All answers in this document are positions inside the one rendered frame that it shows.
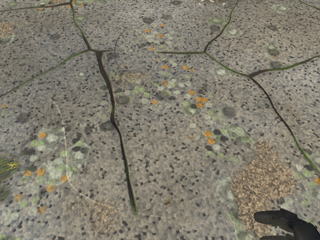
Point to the right robot hand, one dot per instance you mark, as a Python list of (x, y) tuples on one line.
[(289, 222)]

